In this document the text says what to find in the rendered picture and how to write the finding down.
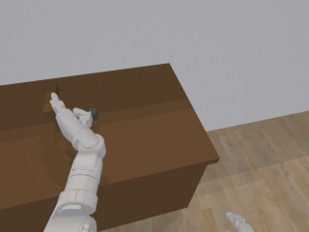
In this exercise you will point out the robot left hand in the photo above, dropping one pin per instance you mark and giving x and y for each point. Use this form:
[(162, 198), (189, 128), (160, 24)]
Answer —
[(67, 120)]

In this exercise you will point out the robot left forearm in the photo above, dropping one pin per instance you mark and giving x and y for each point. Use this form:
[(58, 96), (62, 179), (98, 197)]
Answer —
[(80, 195)]

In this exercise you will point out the counter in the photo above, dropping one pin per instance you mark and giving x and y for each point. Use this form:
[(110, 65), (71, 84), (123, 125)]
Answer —
[(157, 149)]

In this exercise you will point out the left robot upper arm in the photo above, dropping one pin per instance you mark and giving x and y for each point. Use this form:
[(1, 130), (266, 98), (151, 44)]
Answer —
[(79, 223)]

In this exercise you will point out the robot right hand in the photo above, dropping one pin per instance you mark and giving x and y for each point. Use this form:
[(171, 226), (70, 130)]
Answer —
[(239, 223)]

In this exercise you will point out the tap lever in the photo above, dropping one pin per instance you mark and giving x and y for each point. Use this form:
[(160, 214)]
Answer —
[(94, 113)]

